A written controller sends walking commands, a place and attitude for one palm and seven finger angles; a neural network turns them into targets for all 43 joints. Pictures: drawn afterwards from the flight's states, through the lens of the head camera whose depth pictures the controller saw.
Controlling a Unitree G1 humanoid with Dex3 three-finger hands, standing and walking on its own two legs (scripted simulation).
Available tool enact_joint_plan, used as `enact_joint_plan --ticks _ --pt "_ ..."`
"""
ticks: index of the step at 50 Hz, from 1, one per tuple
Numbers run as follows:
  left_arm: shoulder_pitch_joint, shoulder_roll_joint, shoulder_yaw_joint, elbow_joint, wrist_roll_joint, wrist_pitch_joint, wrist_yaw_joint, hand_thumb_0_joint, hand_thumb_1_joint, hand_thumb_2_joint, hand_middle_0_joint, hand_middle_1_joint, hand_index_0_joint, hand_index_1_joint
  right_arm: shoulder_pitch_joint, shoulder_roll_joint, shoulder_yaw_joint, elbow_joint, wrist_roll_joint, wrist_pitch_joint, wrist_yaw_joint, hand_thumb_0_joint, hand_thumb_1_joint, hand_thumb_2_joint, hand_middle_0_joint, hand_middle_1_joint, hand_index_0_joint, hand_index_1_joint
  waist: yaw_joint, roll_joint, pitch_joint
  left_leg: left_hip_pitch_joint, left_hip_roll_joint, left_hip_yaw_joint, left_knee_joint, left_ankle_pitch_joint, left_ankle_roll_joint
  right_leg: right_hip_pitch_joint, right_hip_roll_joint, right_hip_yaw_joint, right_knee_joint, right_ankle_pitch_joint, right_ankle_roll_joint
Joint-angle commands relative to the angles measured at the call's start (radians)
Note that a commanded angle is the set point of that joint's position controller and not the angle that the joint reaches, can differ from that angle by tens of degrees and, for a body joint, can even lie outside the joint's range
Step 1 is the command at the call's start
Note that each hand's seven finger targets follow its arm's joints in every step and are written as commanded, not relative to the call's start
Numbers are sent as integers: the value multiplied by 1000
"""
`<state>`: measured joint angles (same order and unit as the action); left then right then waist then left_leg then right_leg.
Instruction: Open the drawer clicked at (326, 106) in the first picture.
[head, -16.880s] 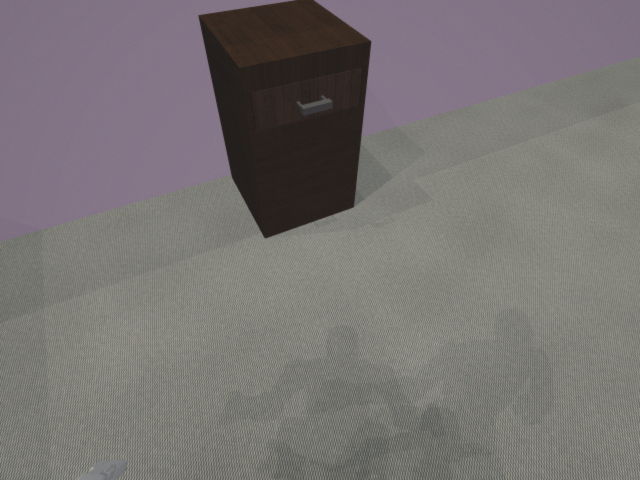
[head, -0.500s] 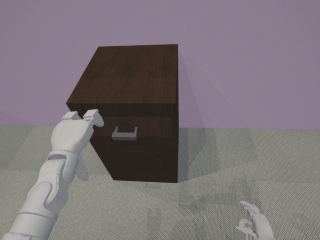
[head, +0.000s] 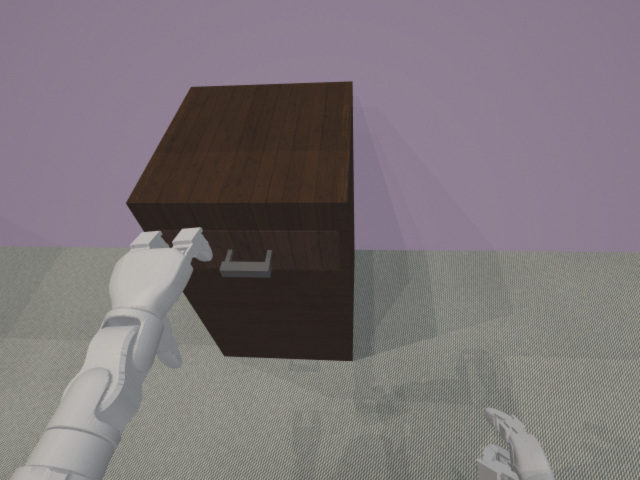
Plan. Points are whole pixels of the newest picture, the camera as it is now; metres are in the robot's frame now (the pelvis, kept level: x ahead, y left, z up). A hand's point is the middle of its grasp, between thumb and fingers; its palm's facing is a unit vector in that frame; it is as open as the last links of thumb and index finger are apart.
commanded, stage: move the hooked fingers above the handle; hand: left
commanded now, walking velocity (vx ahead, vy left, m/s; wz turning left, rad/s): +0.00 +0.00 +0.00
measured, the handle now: (247, 261) +0.55 +0.25 -0.18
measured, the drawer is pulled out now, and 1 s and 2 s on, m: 0.00 0.00 0.00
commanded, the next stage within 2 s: none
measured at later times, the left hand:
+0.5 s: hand (204, 283) +0.38 +0.24 -0.01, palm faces -0.07 -0.03 -1.00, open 13.8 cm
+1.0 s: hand (223, 273) +0.44 +0.24 -0.08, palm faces -0.08 +0.00 -1.00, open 13.8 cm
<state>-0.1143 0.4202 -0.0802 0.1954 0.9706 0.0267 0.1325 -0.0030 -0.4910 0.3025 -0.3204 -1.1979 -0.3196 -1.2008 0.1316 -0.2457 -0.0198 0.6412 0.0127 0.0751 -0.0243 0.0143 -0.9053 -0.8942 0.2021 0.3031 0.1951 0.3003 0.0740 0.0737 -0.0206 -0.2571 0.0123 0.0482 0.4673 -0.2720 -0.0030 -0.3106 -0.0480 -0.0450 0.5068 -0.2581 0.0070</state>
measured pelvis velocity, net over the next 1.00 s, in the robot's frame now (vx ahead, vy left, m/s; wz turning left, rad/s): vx -0.03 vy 0.01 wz -0.02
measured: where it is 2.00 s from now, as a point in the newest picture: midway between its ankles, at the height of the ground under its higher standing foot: outside the picture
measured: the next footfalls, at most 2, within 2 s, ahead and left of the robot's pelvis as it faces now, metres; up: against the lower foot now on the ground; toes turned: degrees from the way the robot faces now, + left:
none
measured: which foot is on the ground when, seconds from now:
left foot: down 0.00-1.00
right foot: down 0.00-1.00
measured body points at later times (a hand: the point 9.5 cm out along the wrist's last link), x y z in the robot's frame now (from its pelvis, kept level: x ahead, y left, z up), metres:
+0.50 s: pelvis -0.01 +0.00 -0.02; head +0.06 -0.02 +0.42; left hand +0.38 +0.24 +0.04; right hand +0.08 -0.28 -0.15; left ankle -0.02 +0.12 -0.74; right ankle +0.00 -0.12 -0.74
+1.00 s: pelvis -0.03 +0.01 -0.06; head +0.09 +0.01 +0.37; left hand +0.44 +0.24 -0.02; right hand -0.02 -0.27 -0.20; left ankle -0.02 +0.12 -0.74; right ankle +0.00 -0.12 -0.74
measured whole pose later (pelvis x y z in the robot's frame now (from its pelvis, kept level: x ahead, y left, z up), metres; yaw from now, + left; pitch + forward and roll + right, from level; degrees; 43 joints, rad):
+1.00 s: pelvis -0.03 +0.01 -0.06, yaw -1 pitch +24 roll -1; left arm -0.75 0.51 0.04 1.11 1.15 -0.13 0.42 0.00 -0.49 0.30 -0.32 -1.20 -0.32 -1.20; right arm 0.32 -0.26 -0.07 0.73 -0.05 0.07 0.00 0.01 -0.90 -0.89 0.20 0.30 0.20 0.30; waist -0.12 0.04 -0.16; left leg -0.95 0.04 0.04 0.98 -0.44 0.02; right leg -0.98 -0.04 -0.03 0.94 -0.37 0.01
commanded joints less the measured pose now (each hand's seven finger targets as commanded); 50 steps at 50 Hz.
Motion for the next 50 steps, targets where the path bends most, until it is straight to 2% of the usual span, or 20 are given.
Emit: enact_joint_plan --ticks 1,8,11,15,16,18,20,21,22,25,27,30,31,33,35,38,40,42,46,50 --pt "-394 211 125 -118 32 -46 59 0 -500 300 -300 -1200 -300 -1200 -56 -112 -41 -126 -10 -43 -16 0 -900 -900 200 300 200 300 -25 -87 -244 23 -43 -6 -9 241 29 83 60 7 -32 204 -45" --pt "-491 215 140 47 56 -94 126 0 -500 300 -300 -1200 -300 -1200 10 -110 -61 -100 -13 -50 -22 0 -900 -900 200 300 200 300 -45 -50 -322 -26 -49 -4 66 272 33 36 59 9 34 261 -46" --pt "-479 221 156 115 63 -93 143 0 -500 300 -300 -1200 -300 -1200 36 -117 -74 -95 -16 -45 -17 0 -900 -900 200 300 200 300 -48 -71 -359 -56 -48 -4 95 308 34 38 62 11 59 312 -47" --pt "-525 198 125 188 70 -100 154 0 -500 300 -300 -1200 -300 -1200 70 -125 -82 -88 -15 -35 -14 0 -900 -900 200 300 200 300 -70 -70 -353 -96 -46 -2 121 282 36 -13 63 9 82 298 -46" --pt "-526 225 157 229 74 -102 159 0 -500 300 -300 -1200 -300 -1200 80 -129 -85 -83 -15 -33 -15 0 -900 -900 200 300 200 300 -72 -103 -343 -124 -45 -5 125 266 37 -16 66 8 83 280 -46" --pt "-596 233 151 250 81 -121 172 0 -500 300 -300 -1200 -300 -1200 101 -133 -88 -76 -15 -32 -17 0 -900 -900 200 300 200 300 -83 -78 -351 -141 -46 -2 138 237 39 -42 63 14 95 262 -44" --pt "-630 267 177 260 93 -144 192 0 -500 300 -300 -1200 -300 -1200 129 -134 -95 -67 -22 -29 -18 0 -900 -900 200 300 200 300 -81 -48 -421 -136 -46 -1 162 269 41 -37 63 21 116 296 -46" --pt "-633 290 205 282 98 -151 202 0 -500 300 -300 -1200 -300 -1200 135 -135 -97 -67 -25 -25 -19 0 -900 -900 200 300 200 300 -80 -68 -424 -162 -47 -6 168 269 40 -34 66 18 125 291 -48" --pt "-643 263 184 314 101 -157 212 0 -500 300 -300 -1200 -300 -1200 148 -134 -99 -61 -24 -25 -17 0 -900 -900 200 300 200 300 -91 -64 -412 -173 -46 -6 176 263 41 -58 66 16 134 290 -46" --pt "-693 264 185 380 114 -170 247 0 -500 300 -300 -1200 -300 -1200 174 -141 -106 -39 -30 -23 -10 0 -900 -900 200 300 200 300 -102 -33 -422 -198 -43 -2 202 252 40 -118 68 14 157 268 -49" --pt "-704 293 210 423 126 -168 268 0 -500 300 -300 -1200 -300 -1200 191 -146 -109 -31 -33 -18 -4 0 -900 -900 200 300 200 300 -101 -37 -462 -218 -42 -4 221 259 41 -121 71 16 177 273 -50" --pt "-753 267 174 504 130 -157 285 0 -500 300 -300 -1200 -300 -1200 213 -149 -109 -18 -35 -16 1 0 -900 -900 200 300 200 300 -122 -45 -453 -266 -41 -1 237 210 42 -163 71 17 186 237 -47" --pt "-758 286 193 538 127 -152 289 0 -500 300 -300 -1200 -300 -1200 216 -153 -109 -11 -36 -13 1 0 -900 -900 200 300 200 300 -127 -71 -443 -291 -42 -2 244 194 46 -168 72 18 186 226 -46" --pt "-800 288 177 564 134 -151 293 0 -500 300 -300 -1200 -300 -1200 234 -157 -108 -8 -37 -13 3 0 -900 -900 200 300 200 300 -137 -47 -460 -304 -43 -3 259 178 46 -197 72 21 199 209 -44" --pt "-839 327 196 595 140 -154 296 0 -500 300 -300 -1200 -300 -1200 248 -163 -107 1 -40 -11 2 0 -900 -900 200 300 200 300 -147 -70 -473 -338 -41 -5 280 166 49 -210 72 25 215 204 -42" --pt "-904 330 187 616 152 -172 302 0 -500 300 -300 -1200 -300 -1200 267 -165 -108 10 -49 -12 3 0 -900 -900 200 300 200 300 -162 -26 -511 -355 -37 -14 319 158 48 -279 74 22 252 177 -44" --pt "-906 307 175 649 154 -177 311 0 -500 300 -300 -1200 -300 -1200 281 -164 -109 14 -54 -14 9 0 -900 -900 200 300 200 300 -168 -23 -518 -368 -35 -17 346 164 48 -321 77 18 273 170 -44" --pt "-917 325 190 673 153 -179 317 0 -500 300 -300 -1200 -300 -1200 296 -170 -108 21 -60 -13 14 0 -900 -900 200 300 200 300 -170 -30 -547 -390 -33 -26 369 159 47 -341 79 15 297 158 -44" --pt "-1011 331 177 730 167 -160 333 0 -500 300 -300 -1200 -300 -1200 304 -178 -101 33 -65 -13 19 0 -900 -900 200 300 200 300 -200 -14 -520 -449 -28 -39 406 123 46 -436 80 7 331 104 -46" --pt "-1108 337 161 731 182 -149 347 0 -500 300 -300 -1200 -300 -1200 330 -184 -101 36 -73 -16 21 0 -900 -900 200 300 200 300 -223 41 -604 -423 -21 -59 455 138 41 -518 82 -1 375 74 -45"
